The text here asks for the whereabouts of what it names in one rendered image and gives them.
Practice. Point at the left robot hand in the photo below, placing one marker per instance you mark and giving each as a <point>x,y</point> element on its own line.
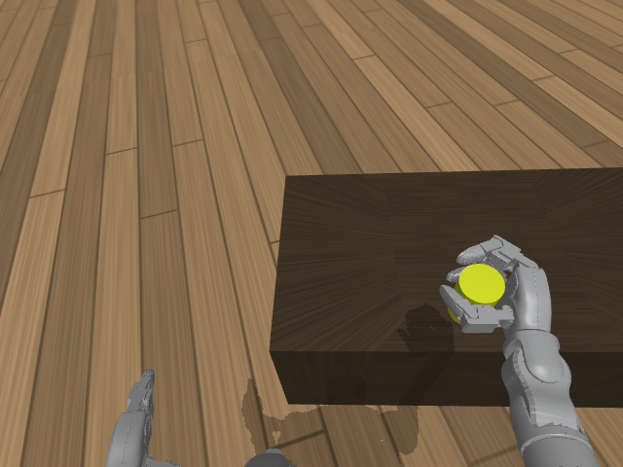
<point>132,432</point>

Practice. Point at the can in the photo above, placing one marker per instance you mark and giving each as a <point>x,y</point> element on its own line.
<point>481,285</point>

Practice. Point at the right robot hand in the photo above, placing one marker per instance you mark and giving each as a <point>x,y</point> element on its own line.
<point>525,303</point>

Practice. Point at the right robot arm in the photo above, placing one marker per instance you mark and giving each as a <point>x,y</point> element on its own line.
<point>544,420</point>

